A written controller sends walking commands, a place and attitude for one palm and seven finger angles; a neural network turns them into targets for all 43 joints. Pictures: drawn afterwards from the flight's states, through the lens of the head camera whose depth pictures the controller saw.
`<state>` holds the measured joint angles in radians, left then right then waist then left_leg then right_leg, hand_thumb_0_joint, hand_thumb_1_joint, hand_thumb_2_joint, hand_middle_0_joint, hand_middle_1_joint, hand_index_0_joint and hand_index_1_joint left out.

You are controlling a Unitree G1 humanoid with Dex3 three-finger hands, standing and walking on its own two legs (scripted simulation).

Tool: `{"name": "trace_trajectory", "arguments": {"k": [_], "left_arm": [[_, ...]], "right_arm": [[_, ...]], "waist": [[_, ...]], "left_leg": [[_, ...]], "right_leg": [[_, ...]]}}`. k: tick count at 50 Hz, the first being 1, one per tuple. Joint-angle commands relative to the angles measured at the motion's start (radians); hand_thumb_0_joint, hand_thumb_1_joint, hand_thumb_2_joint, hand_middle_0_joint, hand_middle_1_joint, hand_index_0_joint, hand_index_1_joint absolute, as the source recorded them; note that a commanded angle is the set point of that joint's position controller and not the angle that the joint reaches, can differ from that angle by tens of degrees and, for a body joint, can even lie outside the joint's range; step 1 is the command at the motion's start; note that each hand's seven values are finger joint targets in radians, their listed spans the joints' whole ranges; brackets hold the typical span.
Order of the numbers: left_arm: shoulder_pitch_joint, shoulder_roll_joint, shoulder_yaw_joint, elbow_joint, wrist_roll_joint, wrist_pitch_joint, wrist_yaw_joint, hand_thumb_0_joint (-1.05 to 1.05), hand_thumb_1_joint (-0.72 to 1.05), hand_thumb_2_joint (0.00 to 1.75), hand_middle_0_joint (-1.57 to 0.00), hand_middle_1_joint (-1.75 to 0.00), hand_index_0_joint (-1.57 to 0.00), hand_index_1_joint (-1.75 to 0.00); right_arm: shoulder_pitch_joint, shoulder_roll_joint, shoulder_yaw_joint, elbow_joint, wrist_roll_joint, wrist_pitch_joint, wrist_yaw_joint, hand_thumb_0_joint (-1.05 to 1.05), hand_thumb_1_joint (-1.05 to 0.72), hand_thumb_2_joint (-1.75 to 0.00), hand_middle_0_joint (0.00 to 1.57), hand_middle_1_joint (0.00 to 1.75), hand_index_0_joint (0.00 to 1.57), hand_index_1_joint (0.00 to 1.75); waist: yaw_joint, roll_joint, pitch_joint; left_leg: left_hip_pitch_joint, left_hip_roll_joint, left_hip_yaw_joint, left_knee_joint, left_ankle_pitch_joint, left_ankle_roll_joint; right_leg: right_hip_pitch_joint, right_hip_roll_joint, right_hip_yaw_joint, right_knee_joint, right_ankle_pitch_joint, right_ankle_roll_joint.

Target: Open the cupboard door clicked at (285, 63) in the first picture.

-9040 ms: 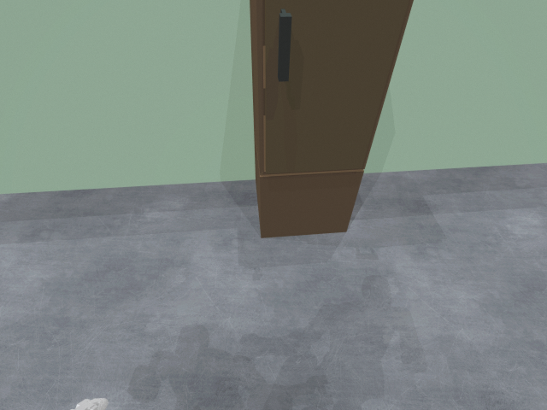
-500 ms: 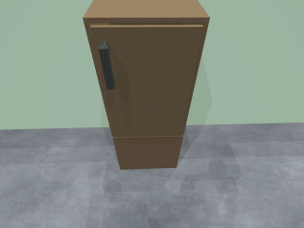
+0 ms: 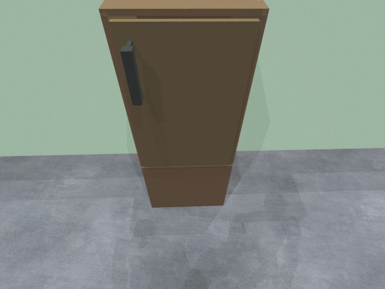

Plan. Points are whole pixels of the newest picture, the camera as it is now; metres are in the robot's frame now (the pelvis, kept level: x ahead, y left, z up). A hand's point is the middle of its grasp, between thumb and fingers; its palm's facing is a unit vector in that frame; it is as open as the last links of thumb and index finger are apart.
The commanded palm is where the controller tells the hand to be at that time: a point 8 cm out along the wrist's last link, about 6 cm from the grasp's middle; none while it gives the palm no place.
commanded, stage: look again from close up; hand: left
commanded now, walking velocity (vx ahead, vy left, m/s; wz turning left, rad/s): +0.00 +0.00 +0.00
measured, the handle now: (134, 73) +0.61 +0.18 +0.13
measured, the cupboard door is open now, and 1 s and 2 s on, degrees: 0 0 0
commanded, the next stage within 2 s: raise the hand with hooked fingers in 0.40 s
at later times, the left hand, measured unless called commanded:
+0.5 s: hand out of the picture +0.06 +0.19 -0.17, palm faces -0.01 -0.98 -0.21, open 7.4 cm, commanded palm +0.13 +0.24 -0.07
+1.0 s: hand (91, 267) +0.17 +0.21 -0.02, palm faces +0.17 -0.99 -0.04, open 9.1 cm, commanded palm +0.17 +0.26 +0.00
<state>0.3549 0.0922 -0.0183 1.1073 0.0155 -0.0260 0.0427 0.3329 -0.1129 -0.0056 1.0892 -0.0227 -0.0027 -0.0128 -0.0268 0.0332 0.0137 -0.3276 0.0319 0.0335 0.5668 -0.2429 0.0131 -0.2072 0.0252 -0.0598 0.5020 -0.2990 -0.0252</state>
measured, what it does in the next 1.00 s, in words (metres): lowers itself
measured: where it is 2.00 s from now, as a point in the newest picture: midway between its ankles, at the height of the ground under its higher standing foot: outside the picture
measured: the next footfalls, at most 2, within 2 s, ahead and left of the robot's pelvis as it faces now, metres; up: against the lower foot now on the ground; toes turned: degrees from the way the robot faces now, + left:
none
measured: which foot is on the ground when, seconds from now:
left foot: down 0.00-1.00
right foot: down 0.00-1.00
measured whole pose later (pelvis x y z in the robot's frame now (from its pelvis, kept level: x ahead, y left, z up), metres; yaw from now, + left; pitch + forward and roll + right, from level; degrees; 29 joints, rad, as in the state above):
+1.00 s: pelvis -0.01 -0.02 -0.07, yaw +2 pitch +10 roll -2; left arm 0.42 0.24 0.24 0.05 -0.30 -0.40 -0.27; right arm 0.18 -0.25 -0.02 0.52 0.02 -0.23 -0.08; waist 0.05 0.00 -0.12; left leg -0.81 0.05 -0.04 1.06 -0.43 -0.02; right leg -0.67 0.02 -0.13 1.04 -0.54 -0.06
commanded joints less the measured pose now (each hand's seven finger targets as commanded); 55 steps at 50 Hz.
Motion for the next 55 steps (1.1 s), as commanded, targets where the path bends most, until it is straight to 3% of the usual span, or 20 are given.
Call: {"name": "trace_trajectory", "arguments": {"k": [1, 7, 24, 25, 26, 27, 28, 29, 30, 31, 32, 35, 37, 38, 40, 43, 45, 48, 52, 55], "left_arm": [[0.038, 0.110, 0.029, -0.063, 0.000, -0.022, 0.007, 0.00, 0.90, 0.90, -0.20, -0.30, -0.20, -0.30], [0.037, 0.123, 0.027, -0.062, 0.000, -0.014, 0.004, 0.00, 0.90, 0.90, -0.20, -0.30, -0.20, -0.30], [-0.017, 0.203, 0.037, -0.073, 0.002, -0.004, 0.000, 0.00, 0.90, 0.90, -0.20, -0.30, -0.20, -0.30], [0.055, 0.182, 0.030, -0.051, 0.010, -0.013, 0.038, 0.00, 0.90, 0.90, -0.20, -0.30, -0.20, -0.30], [-0.719, 0.466, 0.227, -1.628, -0.171, -0.215, 0.043, 0.00, 0.88, 0.89, -0.20, -0.32, -0.20, -0.32], [-0.206, 0.368, 0.181, -1.401, -0.095, -0.177, 0.073, 0.00, 0.85, 0.88, -0.20, -0.33, -0.20, -0.33], [0.073, 0.157, 0.056, -1.255, -0.126, -0.047, 0.095, 0.00, 0.83, 0.87, -0.21, -0.34, -0.21, -0.34], [0.053, 0.050, 0.025, -1.197, -0.155, -0.035, 0.079, 0.00, 0.81, 0.86, -0.21, -0.36, -0.21, -0.36], [-0.029, 0.112, 0.083, -1.221, -0.161, -0.081, 0.063, 0.00, 0.78, 0.85, -0.21, -0.37, -0.21, -0.37], [0.014, 0.166, 0.167, -1.155, -0.164, -0.140, 0.038, 0.00, 0.76, 0.84, -0.21, -0.39, -0.21, -0.39], [0.157, 0.118, 0.175, -1.045, -0.184, -0.204, -0.007, 0.00, 0.74, 0.83, -0.21, -0.40, -0.21, -0.40], [0.296, 0.063, 0.190, -0.946, -0.232, -0.443, -0.200, 0.00, 0.67, 0.80, -0.22, -0.45, -0.22, -0.45], [0.244, 0.139, 0.251, -0.966, -0.277, -0.572, -0.332, 0.00, 0.62, 0.78, -0.22, -0.48, -0.22, -0.48], [0.254, 0.207, 0.317, -0.941, -0.291, -0.562, -0.370, 0.00, 0.60, 0.77, -0.22, -0.50, -0.22, -0.50], [0.136, 0.260, 0.347, -1.088, -0.339, -0.497, -0.404, 0.00, 0.55, 0.75, -0.22, -0.53, -0.22, -0.53], [-0.073, 0.311, 0.380, -1.272, -0.372, -0.443, -0.362, 0.00, 0.48, 0.72, -0.23, -0.57, -0.23, -0.57], [-0.148, 0.299, 0.338, -1.402, -0.348, -0.466, -0.325, 0.00, 0.43, 0.70, -0.23, -0.60, -0.23, -0.60], [-0.262, 0.316, 0.289, -1.426, -0.326, -0.496, -0.313, 0.00, 0.36, 0.67, -0.24, -0.64, -0.24, -0.64], [-0.199, 0.361, 0.327, -1.267, -0.342, -0.428, -0.376, 0.00, 0.27, 0.63, -0.25, -0.70, -0.25, -0.70], [-0.156, 0.412, 0.405, -1.171, -0.375, -0.322, -0.412, 0.00, 0.20, 0.60, -0.25, -0.75, -0.25, -0.75]], "right_arm": [[0.050, -0.086, -0.006, -0.070, 0.004, -0.028, -0.004, 0.00, -0.90, -0.90, 0.20, 0.30, 0.20, 0.30], [0.016, -0.118, -0.003, -0.061, 0.008, -0.034, -0.009, 0.00, -0.90, -0.90, 0.20, 0.30, 0.20, 0.30], [-0.067, -0.180, -0.007, -0.036, 0.010, -0.039, -0.017, 0.00, -0.90, -0.90, 0.20, 0.30, 0.20, 0.30], [-0.135, -0.188, -0.011, -0.104, 0.020, -0.034, -0.011, 0.00, -0.90, -0.90, 0.20, 0.30, 0.20, 0.30], [-0.088, -0.335, -0.053, -0.433, 0.066, -0.173, -0.037, 0.00, -0.90, -0.90, 0.20, 0.30, 0.20, 0.30], [-0.143, -0.241, -0.016, -0.396, 0.048, -0.275, -0.073, 0.00, -0.90, -0.90, 0.20, 0.30, 0.20, 0.30], [-0.153, -0.198, -0.024, -0.390, 0.067, -0.303, -0.068, 0.00, -0.90, -0.90, 0.20, 0.30, 0.20, 0.30], [-0.116, -0.191, -0.030, -0.379, 0.068, -0.303, -0.064, 0.00, -0.90, -0.90, 0.20, 0.30, 0.20, 0.30], [-0.138, -0.229, -0.053, -0.430, 0.054, -0.307, -0.058, 0.00, -0.90, -0.90, 0.20, 0.30, 0.20, 0.30], [-0.141, -0.250, -0.066, -0.444, 0.037, -0.301, -0.054, 0.00, -0.90, -0.90, 0.20, 0.30, 0.20, 0.30], [-0.157, -0.242, -0.071, -0.473, 0.026, -0.294, -0.050, 0.00, -0.90, -0.90, 0.20, 0.30, 0.20, 0.30], [-0.204, -0.243, -0.092, -0.541, 0.017, -0.280, -0.010, 0.00, -0.90, -0.90, 0.20, 0.30, 0.20, 0.30], [-0.233, -0.252, -0.101, -0.595, 0.026, -0.285, 0.008, 0.00, -0.90, -0.90, 0.20, 0.30, 0.20, 0.30], [-0.228, -0.260, -0.105, -0.625, 0.036, -0.277, 0.009, 0.00, -0.90, -0.90, 0.20, 0.30, 0.20, 0.30], [-0.250, -0.268, -0.093, -0.713, 0.052, -0.263, -0.008, 0.00, -0.90, -0.90, 0.20, 0.30, 0.20, 0.30], [-0.202, -0.252, -0.077, -0.738, 0.058, -0.252, -0.044, 0.00, -0.90, -0.90, 0.20, 0.30, 0.20, 0.30], [-0.158, -0.239, -0.066, -0.723, 0.054, -0.257, -0.057, 0.00, -0.90, -0.90, 0.20, 0.30, 0.20, 0.30], [-0.134, -0.247, -0.045, -0.680, 0.047, -0.274, -0.077, 0.00, -0.90, -0.90, 0.20, 0.30, 0.20, 0.30], [-0.140, -0.260, -0.029, -0.640, 0.058, -0.289, -0.090, 0.00, -0.90, -0.90, 0.20, 0.30, 0.20, 0.30], [-0.153, -0.260, -0.021, -0.643, 0.067, -0.283, -0.095, 0.00, -0.90, -0.90, 0.20, 0.30, 0.20, 0.30]], "waist": [[0.011, 0.019, 0.032], [0.025, -0.049, 0.070], [0.032, -0.027, 0.008], [0.057, -0.074, 0.076], [-0.062, 0.120, -0.445], [0.050, 0.287, -0.458], [0.011, 0.258, -0.317], [-0.012, 0.125, -0.140], [-0.018, 0.067, -0.031], [-0.007, -0.052, -0.037], [0.020, -0.176, -0.027], [0.081, -0.249, -0.145], [0.088, -0.170, -0.207], [0.109, -0.083, -0.213], [0.101, -0.033, -0.298], [0.045, -0.032, -0.313], [0.017, 0.061, -0.317], [-0.034, 0.043, -0.273], [-0.017, 0.053, -0.239], [0.032, 0.026, -0.262]], "left_leg": [[0.020, 0.063, -0.099, -0.116, 0.020, 0.035], [0.045, 0.061, -0.091, -0.152, 0.084, 0.039], [0.148, 0.076, -0.068, -0.149, 0.263, 0.037], [0.095, 0.089, -0.042, 0.044, 0.333, 0.008], [0.361, -0.009, -0.062, -0.092, 0.442, 0.008], [0.536, 0.065, -0.102, -0.128, 0.598, 0.003], [0.388, 0.040, -0.101, -0.161, 0.530, -0.042], [0.274, 0.032, -0.092, -0.140, 0.452, -0.031], [0.153, 0.015, -0.097, -0.087, 0.288, -0.023], [0.057, -0.003, -0.085, -0.033, 0.172, -0.018], [-0.028, -0.013, -0.074, 0.025, 0.133, -0.013], [-0.200, -0.028, -0.036, 0.217, 0.170, -0.028], [-0.301, -0.040, -0.024, 0.310, 0.088, -0.028], [-0.324, -0.048, -0.012, 0.329, 0.060, -0.023], [-0.330, -0.059, 0.007, 0.337, -0.015, -0.007], [-0.341, -0.046, -0.017, 0.373, -0.081, 0.009], [-0.281, -0.028, -0.030, 0.368, -0.072, 0.019], [-0.280, -0.014, -0.055, 0.386, -0.067, 0.027], [-0.286, -0.016, -0.061, 0.351, -0.053, 0.025], [-0.278, -0.022, -0.061, 0.308, -0.024, 0.020]], "right_leg": [[-0.075, -0.099, 0.110, -0.076, -0.029, -0.042], [-0.051, -0.106, 0.103, -0.077, 0.062, -0.022], [0.018, -0.125, 0.104, -0.084, 0.232, -0.008], [-0.042, -0.172, 0.175, -0.126, 0.512, 0.017], [-0.004, -0.077, 0.040, 0.000, 0.476, -0.018], [-0.071, -0.034, 0.014, 0.096, 0.228, -0.017], [-0.164, -0.021, -0.030, 0.155, 0.029, 0.000], [-0.209, -0.027, -0.032, 0.127, 0.005, 0.007], [-0.253, -0.022, -0.042, 0.076, 0.003, 0.006], [-0.271, -0.017, -0.059, 0.049, 0.038, 0.003], [-0.306, -0.006, -0.071, 0.077, 0.047, 0.006], [-0.401, 0.001, -0.067, 0.298, 0.145, -0.001], [-0.450, -0.014, -0.024, 0.375, 0.118, -0.006], [-0.447, -0.019, 0.009, 0.382, 0.089, -0.013], [-0.418, -0.026, 0.050, 0.348, -0.019, -0.002], [-0.443, -0.028, 0.129, 0.277, -0.161, 0.023], [-0.459, -0.022, 0.124, 0.263, -0.156, 0.017], [-0.483, -0.012, 0.125, 0.259, -0.132, 0.016], [-0.424, -0.025, 0.135, 0.208, -0.098, 0.023], [-0.322, -0.047, 0.155, 0.165, -0.060, 0.036]]}}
